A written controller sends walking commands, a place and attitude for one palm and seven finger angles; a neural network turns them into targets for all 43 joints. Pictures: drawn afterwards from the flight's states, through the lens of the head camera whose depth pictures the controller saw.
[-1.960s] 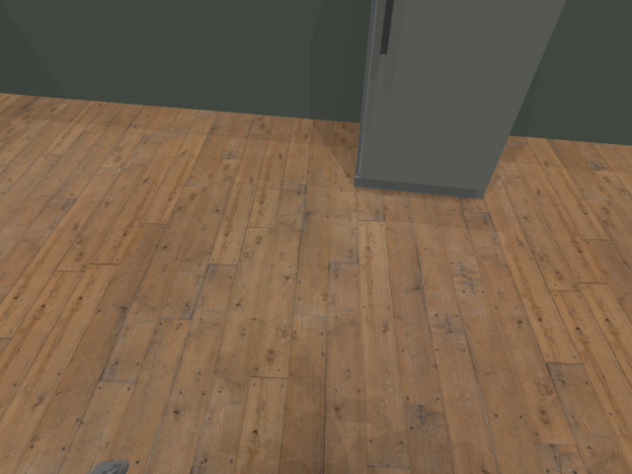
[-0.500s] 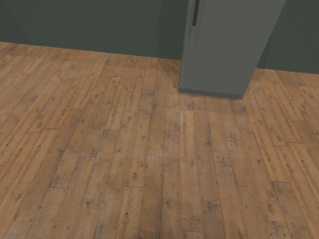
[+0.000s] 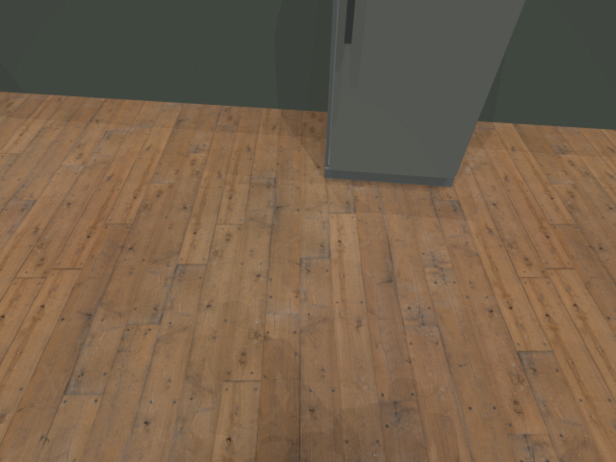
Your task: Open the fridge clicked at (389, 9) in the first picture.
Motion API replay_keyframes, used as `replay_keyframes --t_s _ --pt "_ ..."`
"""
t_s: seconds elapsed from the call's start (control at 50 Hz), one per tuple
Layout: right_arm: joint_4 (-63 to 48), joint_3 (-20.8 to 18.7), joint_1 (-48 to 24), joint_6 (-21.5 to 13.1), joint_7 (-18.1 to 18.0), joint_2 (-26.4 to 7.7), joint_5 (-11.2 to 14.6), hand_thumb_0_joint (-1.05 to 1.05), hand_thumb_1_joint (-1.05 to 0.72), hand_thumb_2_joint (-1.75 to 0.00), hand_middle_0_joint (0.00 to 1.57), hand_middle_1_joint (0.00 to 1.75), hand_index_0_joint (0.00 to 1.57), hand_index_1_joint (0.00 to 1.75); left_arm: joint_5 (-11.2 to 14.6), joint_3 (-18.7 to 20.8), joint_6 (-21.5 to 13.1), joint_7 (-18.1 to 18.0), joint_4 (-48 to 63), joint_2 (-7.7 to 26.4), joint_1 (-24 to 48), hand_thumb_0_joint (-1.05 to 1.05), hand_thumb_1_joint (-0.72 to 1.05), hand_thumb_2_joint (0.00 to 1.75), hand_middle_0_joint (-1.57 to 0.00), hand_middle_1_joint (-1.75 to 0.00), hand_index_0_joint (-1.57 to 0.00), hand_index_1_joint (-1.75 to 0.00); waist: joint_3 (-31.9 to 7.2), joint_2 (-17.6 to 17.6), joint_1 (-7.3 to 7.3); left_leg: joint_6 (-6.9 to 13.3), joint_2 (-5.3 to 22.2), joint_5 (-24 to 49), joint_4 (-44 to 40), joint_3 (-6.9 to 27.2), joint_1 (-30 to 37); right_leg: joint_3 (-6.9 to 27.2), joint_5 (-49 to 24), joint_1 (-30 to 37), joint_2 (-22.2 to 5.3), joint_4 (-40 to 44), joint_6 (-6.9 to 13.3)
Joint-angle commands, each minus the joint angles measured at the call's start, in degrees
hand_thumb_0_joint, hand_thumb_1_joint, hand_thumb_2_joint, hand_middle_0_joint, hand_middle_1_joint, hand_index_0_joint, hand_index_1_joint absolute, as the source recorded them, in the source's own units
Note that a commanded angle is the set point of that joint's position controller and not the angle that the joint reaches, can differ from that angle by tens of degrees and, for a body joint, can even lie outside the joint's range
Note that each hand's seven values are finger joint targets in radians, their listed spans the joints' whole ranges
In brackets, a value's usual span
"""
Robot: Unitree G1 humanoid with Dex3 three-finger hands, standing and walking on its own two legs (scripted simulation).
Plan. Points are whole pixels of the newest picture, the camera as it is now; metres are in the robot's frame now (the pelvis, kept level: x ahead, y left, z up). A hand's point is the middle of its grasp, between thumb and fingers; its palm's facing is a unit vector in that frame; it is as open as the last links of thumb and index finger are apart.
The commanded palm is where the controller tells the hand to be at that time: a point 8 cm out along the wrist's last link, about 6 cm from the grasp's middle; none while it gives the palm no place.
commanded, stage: walk to a spot facing it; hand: left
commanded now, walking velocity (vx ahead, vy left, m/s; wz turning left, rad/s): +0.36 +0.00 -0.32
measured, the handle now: out of the picture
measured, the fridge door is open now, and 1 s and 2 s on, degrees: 0 0 0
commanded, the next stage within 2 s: turn to face it in 1.34 s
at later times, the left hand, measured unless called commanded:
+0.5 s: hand (185, 359) +0.29 +0.25 -0.16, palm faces -0.15 -0.97 -0.20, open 7.4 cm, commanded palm none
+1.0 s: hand (271, 258) +0.52 +0.13 -0.15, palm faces -0.30 -0.93 -0.23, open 7.1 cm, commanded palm none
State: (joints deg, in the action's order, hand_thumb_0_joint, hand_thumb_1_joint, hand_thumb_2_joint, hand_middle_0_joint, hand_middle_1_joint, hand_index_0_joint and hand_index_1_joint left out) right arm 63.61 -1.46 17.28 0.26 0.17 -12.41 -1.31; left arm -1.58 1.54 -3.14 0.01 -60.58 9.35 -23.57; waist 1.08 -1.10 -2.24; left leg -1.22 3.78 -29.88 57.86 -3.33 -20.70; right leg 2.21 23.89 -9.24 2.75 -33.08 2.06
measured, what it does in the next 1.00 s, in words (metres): walks ahead, turning right: left foot, then right foot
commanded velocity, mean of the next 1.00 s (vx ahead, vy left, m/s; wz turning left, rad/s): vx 0.37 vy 0.00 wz -0.23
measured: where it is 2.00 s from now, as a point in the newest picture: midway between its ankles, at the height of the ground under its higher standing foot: (361, 325)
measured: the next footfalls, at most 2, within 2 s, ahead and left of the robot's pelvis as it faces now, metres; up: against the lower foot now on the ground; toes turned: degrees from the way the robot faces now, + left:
left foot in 0.24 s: +0.24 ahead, +0.15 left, +0.00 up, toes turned +2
right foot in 0.76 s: +0.39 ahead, -0.14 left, +0.00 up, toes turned -26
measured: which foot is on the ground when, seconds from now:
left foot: up 0.00-0.22, down 0.24-0.76, up 0.78-1.00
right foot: down 0.00-0.24, up 0.26-0.74, down 0.76-1.00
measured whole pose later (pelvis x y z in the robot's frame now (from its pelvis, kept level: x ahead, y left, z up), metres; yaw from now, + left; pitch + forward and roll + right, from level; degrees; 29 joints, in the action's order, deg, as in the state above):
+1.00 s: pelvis +0.40 -0.03 +0.01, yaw -20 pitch +0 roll -1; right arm 61.0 -3.1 16.1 -1.5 0.5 -8.7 -1.8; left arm -1.3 3.8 -3.9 -0.7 -59.9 10.8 -13.5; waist 2.0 -1.6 2.0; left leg -2.4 9.8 -16.3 55.3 -5.4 -30.0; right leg -7.2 14.6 -10.3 0.4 -24.8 2.1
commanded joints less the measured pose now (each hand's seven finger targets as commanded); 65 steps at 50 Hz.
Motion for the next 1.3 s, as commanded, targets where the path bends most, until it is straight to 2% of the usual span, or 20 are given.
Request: replay_keyframes --t_s 0.0,0.14,0.18,0.22,0.24,0.28,0.36,0.64,0.7,0.72,0.74,0.76,0.82,0.88,1.02,1.1,1.14,1.16,1.22,1.28 --pt "-11.3 -1.2 -14.7 -3.4 0.3 -3.1 0.4 0.0 -0.9 -0.9 0.2 0.3 0.2 0.3 -0.4 2.4 -0.5 -1.6 -0.6 10.6 -8.7 0.0 0.9 0.9 -0.2 -0.3 -0.2 -0.3 4.2 6.5 -1.29 -0.6 2.4 3.4 1.7 0.7 -21.7 22.0 -27.1 10.3 -18.2 15.8 12.0" --pt "-11.0 -1.8 -9.9 -3.7 1.2 -1.6 1.1 0.0 -0.9 -0.9 0.2 0.3 0.2 0.3 0.1 2.9 -0.7 -1.4 -0.8 10.3 -3.3 0.0 0.9 0.9 -0.2 -0.3 -0.2 -0.3 4.7 10.1 3.19 0.5 -1.6 18.3 -19.2 -4.5 2.6 10.4 -26.5 -3.7 -11.2 16.1 5.6" --pt "-7.0 -2.6 2.4 -4.3 -0.2 -4.4 0.6 0.0 -0.9 -0.9 0.2 0.3 0.2 0.3 0.5 3.2 -0.7 -1.3 -0.9 9.2 -2.8 0.0 0.9 0.9 -0.2 -0.3 -0.2 -0.3 -1.3 5.6 8.12 1.4 -1.7 20.9 -26.1 -3.3 19.4 7.9 -33.5 -6.3 -8.0 0.8 3.7" --pt "-4.3 -5.0 15.5 -4.5 -1.1 -14.9 -0.4 0.0 -0.9 -0.9 0.2 0.3 0.2 0.3 1.3 2.7 -0.4 -0.2 0.8 3.2 -7.2 0.0 0.9 0.9 -0.2 -0.3 -0.2 -0.3 -12.6 -18.2 10.02 9.4 23.3 12.0 -38.0 28.8 35.2 -1.4 7.4 -22.0 1.2 -33.7 0.1" --pt "-4.7 -4.4 11.6 -4.0 -1.2 -13.1 -0.1 0.0 -0.9 -0.9 0.2 0.3 0.2 0.3 0.7 2.5 -0.4 -0.6 1.7 3.9 -4.2 0.0 0.9 0.9 -0.2 -0.3 -0.2 -0.3 -9.4 -14.3 9.02 10.6 25.8 -0.7 -45.3 33.1 27.2 1.5 7.5 -24.6 -1.1 -41.9 0.8" --pt "-6.7 -2.9 2.1 -4.3 -1.2 -5.8 -0.1 0.0 -0.9 -0.9 0.2 0.3 0.2 0.3 -0.1 2.7 0.2 0.4 2.3 3.1 2.3 0.0 0.9 0.9 -0.2 -0.3 -0.2 -0.3 4.1 -5.9 5.49 9.4 21.0 -3.0 -47.7 23.0 11.6 0.3 -2.2 -28.2 -7.2 -44.5 0.7" --pt "-6.1 -2.0 -0.2 -5.7 -1.4 -1.9 -0.1 0.0 -0.9 -0.9 0.2 0.3 0.2 0.3 -0.6 2.7 2.6 1.2 1.8 0.9 -0.6 0.0 0.9 0.9 -0.2 -0.3 -0.2 -0.3 3.0 -5.2 0.82 7.7 15.4 9.7 -47.7 5.8 4.5 -1.6 -8.0 -22.8 -9.1 -38.2 -0.8" --pt "-1.3 -2.5 10.1 -4.9 -1.1 -5.0 -0.9 0.0 -0.9 -0.9 0.2 0.3 0.2 0.3 -0.4 2.1 2.3 2.2 9.8 2.6 21.6 0.0 0.9 0.9 -0.2 -0.3 -0.2 -0.3 5.3 -4.1 5.05 7.9 15.7 35.7 -43.2 -6.4 20.8 -9.5 -11.1 -21.2 -6.9 -4.0 -0.1" --pt "-1.1 -2.3 8.8 -4.5 -1.0 -5.9 -0.2 0.0 -0.9 -0.9 0.2 0.3 0.2 0.3 -0.7 2.9 1.0 1.7 4.9 5.9 7.2 0.0 0.9 0.9 -0.2 -0.3 -0.2 -0.3 -3.2 -2.0 -1.98 4.6 12.2 52.0 -21.7 -11.7 17.0 -12.7 -13.4 2.4 -2.3 3.9 2.6" --pt "-1.8 -1.8 9.7 -4.5 -0.2 -3.9 0.5 0.0 -0.9 -0.9 0.2 0.3 0.2 0.3 -0.9 4.3 0.1 0.9 2.6 11.6 -0.8 0.0 0.9 0.9 -0.2 -0.3 -0.2 -0.3 -9.9 7.2 -5.23 2.2 8.9 37.9 -5.3 -13.4 1.9 0.3 -12.4 19.8 -12.9 5.9 6.4" --pt "-4.2 -1.1 8.7 -4.9 -0.3 -0.8 0.9 0.0 -0.9 -0.9 0.2 0.3 0.2 0.3 0.2 5.6 0.0 0.2 1.0 17.4 -7.2 0.0 0.9 0.9 -0.2 -0.3 -0.2 -0.3 -14.5 16.1 -5.7 -0.4 0.3 -1.6 12.3 -10.3 -13.4 25.5 -19.7 29.2 -27.9 11.7 13.3" --pt "-4.7 -1.7 3.9 -4.7 -0.4 -3.0 1.1 0.0 -0.9 -0.9 0.2 0.3 0.2 0.3 1.1 5.7 0.3 -0.1 1.0 18.3 -5.4 0.0 0.9 0.9 -0.2 -0.3 -0.2 -0.3 -12.7 11.0 -6.19 1.0 2.3 -1.8 18.8 -2.5 -16.0 26.4 -15.7 23.2 -28.7 15.5 14.8" --pt "-4.1 -2.1 1.6 -3.5 -0.2 -1.1 0.0 0.0 -0.9 -0.9 0.2 0.3 0.2 0.3 0.8 3.5 -0.1 -0.7 3.6 10.3 7.3 0.0 0.9 0.9 -0.2 -0.3 -0.2 -0.3 0.3 2.5 0.6 0.6 7.5 10.2 14.7 1.4 -14.5 11.6 -10.4 2.4 -22.2 19.9 9.4" --pt "-2.6 -1.8 6.1 -2.2 0.0 1.1 -0.3 0.0 -0.9 -0.9 0.2 0.3 0.2 0.3 0.2 2.6 -1.1 -0.7 2.5 7.4 8.0 0.0 0.9 0.9 -0.2 -0.3 -0.2 -0.3 0.5 6.6 4.07 -0.9 7.1 12.3 5.3 -0.8 -9.5 2.6 -17.0 -3.7 -18.1 20.7 7.6" --pt "-7.0 -1.9 -3.9 -3.3 1.6 1.5 -0.1 0.0 -0.9 -0.9 0.2 0.3 0.2 0.3 0.0 3.0 -1.2 -0.2 1.0 8.8 4.8 0.0 0.9 0.9 -0.2 -0.3 -0.2 -0.3 2.9 9.1 1.71 -0.4 4.4 16.6 -17.1 -3.9 -5.2 1.8 -12.1 -2.7 -16.8 19.7 6.7" --pt "-5.0 -2.6 2.7 -4.3 1.0 -2.7 -0.3 0.0 -0.9 -0.9 0.2 0.3 0.2 0.3 0.4 3.2 -0.6 -0.1 0.7 9.4 5.1 0.0 0.9 0.9 -0.2 -0.3 -0.2 -0.3 1.8 3.3 6.12 0.5 1.2 18.3 -27.9 -6.9 12.9 -1.7 -17.1 -7.0 -13.1 7.1 4.0" --pt "-2.0 -4.9 16.7 -4.7 -0.1 -13.9 -1.3 0.0 -0.9 -0.9 0.2 0.3 0.2 0.3 1.1 2.4 -0.4 0.6 2.7 4.1 3.9 0.0 0.9 0.9 -0.2 -0.3 -0.2 -0.3 -5.5 -21.9 10.22 7.8 22.8 12.4 -42.2 22.3 29.2 -10.1 6.6 -23.0 -1.9 -26.8 -1.1" --pt "-1.2 -4.1 16.1 -4.3 -0.9 -11.8 -1.0 0.0 -0.9 -0.9 0.2 0.3 0.2 0.3 0.5 2.5 -0.2 0.0 3.5 6.0 6.9 0.0 0.9 0.9 -0.2 -0.3 -0.2 -0.3 -4.5 -19.8 10.4 8.1 24.7 9.5 -46.1 26.9 26.5 -3.2 7.9 -26.5 -3.3 -36.8 -0.2" --pt "-4.4 -1.9 4.5 -5.2 -1.3 -4.2 -0.5 0.0 -0.9 -0.9 0.2 0.3 0.2 0.3 0.1 2.7 0.4 1.2 1.6 4.6 8.3 0.0 0.9 0.9 -0.2 -0.3 -0.2 -0.3 4.6 -4.2 4.63 6.4 20.2 19.1 -46.1 10.5 13.5 -1.7 -4.8 -26.7 -9.7 -39.6 -0.6" --pt "-4.9 -1.7 2.1 -5.7 -1.7 -3.2 0.0 0.0 -0.9 -0.9 0.2 0.3 0.2 0.3 -0.1 2.9 2.7 1.2 1.0 2.6 4.2 0.0 0.9 0.9 -0.2 -0.3 -0.2 -0.3 2.0 -5.7 1.99 6.0 17.4 27.3 -45.8 -1.1 11.6 -2.8 -8.5 -23.7 -9.9 -37.5 -2.4"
